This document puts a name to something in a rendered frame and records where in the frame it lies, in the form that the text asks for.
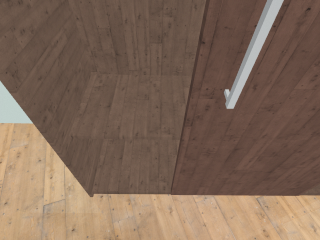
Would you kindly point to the handle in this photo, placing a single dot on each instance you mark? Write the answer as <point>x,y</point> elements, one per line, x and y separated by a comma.
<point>261,32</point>

